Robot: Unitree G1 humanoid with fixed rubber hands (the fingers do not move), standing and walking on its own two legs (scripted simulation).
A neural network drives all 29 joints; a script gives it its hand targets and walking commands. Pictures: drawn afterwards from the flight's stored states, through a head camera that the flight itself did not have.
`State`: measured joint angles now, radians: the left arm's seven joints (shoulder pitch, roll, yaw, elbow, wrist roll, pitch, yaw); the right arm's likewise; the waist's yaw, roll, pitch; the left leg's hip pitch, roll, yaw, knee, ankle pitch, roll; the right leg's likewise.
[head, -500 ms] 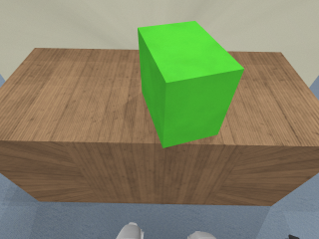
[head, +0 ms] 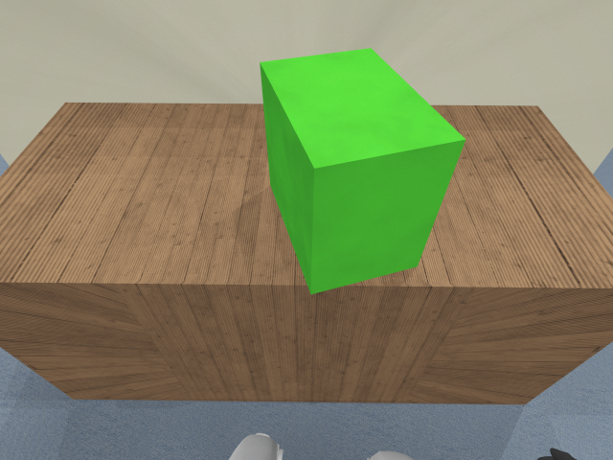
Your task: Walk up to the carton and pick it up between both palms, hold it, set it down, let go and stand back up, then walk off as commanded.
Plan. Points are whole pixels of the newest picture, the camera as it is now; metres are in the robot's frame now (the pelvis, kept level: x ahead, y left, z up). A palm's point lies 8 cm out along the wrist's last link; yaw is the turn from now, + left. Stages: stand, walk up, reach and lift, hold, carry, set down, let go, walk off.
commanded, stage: walk up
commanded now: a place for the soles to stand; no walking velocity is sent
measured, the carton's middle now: (341, 168) +0.58 -0.03 +0.06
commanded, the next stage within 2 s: none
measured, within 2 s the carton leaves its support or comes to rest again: neither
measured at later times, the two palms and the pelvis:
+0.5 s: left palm out of the picture +0.08 +0.35 -0.10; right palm out of the picture +0.13 -0.30 -0.06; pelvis +0.03 +0.02 +0.00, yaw +1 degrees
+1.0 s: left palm out of the picture +0.13 +0.26 -0.07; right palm out of the picture +0.16 -0.39 -0.07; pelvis +0.07 -0.07 +0.01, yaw +0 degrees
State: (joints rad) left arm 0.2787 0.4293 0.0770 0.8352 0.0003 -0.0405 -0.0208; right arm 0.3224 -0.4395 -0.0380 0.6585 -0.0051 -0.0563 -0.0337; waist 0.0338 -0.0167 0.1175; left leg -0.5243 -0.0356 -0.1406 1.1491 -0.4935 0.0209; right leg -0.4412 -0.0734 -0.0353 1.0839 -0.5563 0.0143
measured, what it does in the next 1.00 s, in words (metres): steps on the spot: right foot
